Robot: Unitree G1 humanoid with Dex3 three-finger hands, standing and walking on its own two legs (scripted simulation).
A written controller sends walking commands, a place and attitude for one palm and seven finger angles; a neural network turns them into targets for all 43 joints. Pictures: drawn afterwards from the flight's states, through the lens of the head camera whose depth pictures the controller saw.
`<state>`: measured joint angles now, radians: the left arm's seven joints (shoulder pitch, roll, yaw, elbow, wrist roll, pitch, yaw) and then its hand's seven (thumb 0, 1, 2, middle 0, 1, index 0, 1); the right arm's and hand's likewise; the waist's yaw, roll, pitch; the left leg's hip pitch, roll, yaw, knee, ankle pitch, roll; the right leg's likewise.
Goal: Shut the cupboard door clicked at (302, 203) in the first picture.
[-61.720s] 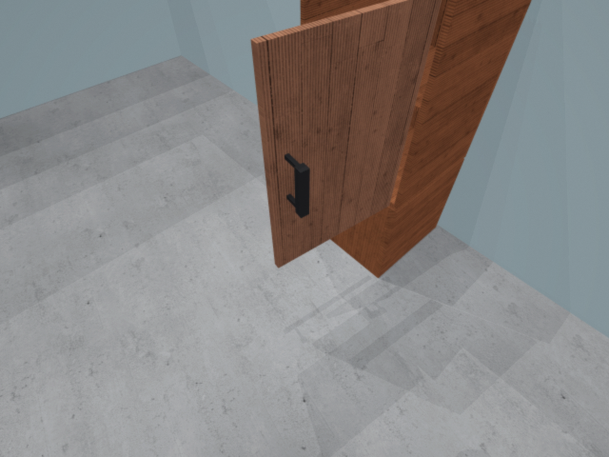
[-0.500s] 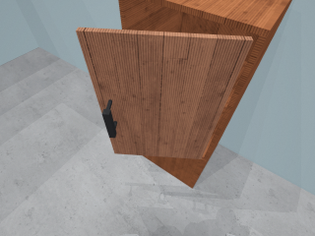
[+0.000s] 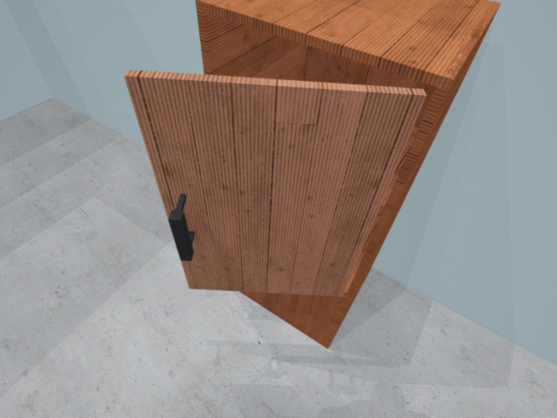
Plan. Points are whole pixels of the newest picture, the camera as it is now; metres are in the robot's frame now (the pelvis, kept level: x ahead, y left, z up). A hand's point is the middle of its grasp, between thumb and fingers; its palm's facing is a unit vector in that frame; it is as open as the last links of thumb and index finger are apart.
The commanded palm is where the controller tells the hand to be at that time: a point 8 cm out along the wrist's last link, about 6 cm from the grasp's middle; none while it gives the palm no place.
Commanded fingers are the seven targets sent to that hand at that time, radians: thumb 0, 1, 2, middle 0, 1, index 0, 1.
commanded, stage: come to a stop and stand still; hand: left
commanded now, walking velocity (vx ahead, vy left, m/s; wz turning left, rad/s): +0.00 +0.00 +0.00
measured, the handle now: (184, 228) +0.45 +0.20 -0.04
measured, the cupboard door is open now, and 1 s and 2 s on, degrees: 31 31 31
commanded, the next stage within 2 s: look again from close up in 0.30 s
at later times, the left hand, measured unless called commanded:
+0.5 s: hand out of the picture -0.02 +0.13 -0.18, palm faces +0.01 -0.99 -0.13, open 7.4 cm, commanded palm none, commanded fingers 0.00 0.90 0.90 -0.20 -0.30 -0.20 -0.30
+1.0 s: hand out of the picture +0.04 +0.17 -0.18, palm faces -0.03 -0.98 -0.21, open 7.4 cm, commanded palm none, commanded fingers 0.00 0.90 0.90 -0.20 -0.30 -0.20 -0.30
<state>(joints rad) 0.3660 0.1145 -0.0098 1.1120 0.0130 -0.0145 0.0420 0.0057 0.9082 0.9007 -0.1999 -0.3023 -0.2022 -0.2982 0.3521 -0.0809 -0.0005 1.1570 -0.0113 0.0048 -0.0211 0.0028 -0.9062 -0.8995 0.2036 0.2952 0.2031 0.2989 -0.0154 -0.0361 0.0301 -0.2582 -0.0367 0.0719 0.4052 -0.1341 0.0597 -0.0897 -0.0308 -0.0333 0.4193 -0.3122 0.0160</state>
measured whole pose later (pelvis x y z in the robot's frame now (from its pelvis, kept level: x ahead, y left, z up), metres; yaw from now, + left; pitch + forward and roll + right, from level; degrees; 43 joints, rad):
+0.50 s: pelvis +0.01 +0.00 -0.01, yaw +0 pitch +0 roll -2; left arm 0.37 0.09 -0.03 1.10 0.02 -0.03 0.05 0.01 0.91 0.90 -0.20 -0.30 -0.20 -0.30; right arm 0.30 -0.15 -0.01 1.08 -0.02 0.00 -0.02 0.01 -0.92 -0.90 0.20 0.30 0.20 0.30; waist -0.02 0.01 0.04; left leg -0.33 0.00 0.05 0.55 -0.22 0.05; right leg -0.11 0.01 -0.05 0.45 -0.35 0.00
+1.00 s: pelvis +0.02 +0.00 -0.01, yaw -1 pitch -1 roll +0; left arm 0.29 0.18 -0.03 1.05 0.02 -0.01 0.04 0.01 0.91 0.90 -0.20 -0.30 -0.20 -0.30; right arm 0.23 -0.18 0.01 1.07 -0.01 -0.01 -0.01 0.00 -0.91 -0.90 0.20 0.30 0.20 0.30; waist 0.00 -0.01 0.03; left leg -0.27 -0.02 0.09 0.50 -0.23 0.06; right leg -0.09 -0.03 -0.01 0.48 -0.38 0.01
